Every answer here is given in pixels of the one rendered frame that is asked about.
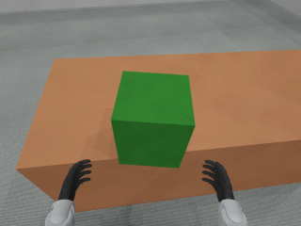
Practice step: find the robot right hand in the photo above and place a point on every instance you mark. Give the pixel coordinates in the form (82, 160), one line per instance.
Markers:
(221, 182)

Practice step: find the left robot forearm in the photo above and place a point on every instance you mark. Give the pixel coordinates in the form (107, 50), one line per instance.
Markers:
(62, 214)

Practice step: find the carton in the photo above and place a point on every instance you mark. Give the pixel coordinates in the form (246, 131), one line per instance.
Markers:
(153, 119)

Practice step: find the robot left hand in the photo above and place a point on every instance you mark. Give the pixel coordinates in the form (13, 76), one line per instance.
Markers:
(72, 180)

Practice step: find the right robot forearm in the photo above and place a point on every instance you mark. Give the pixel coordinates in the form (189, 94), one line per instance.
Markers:
(230, 213)

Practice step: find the pedestal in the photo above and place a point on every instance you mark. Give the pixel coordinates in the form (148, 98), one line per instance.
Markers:
(247, 111)

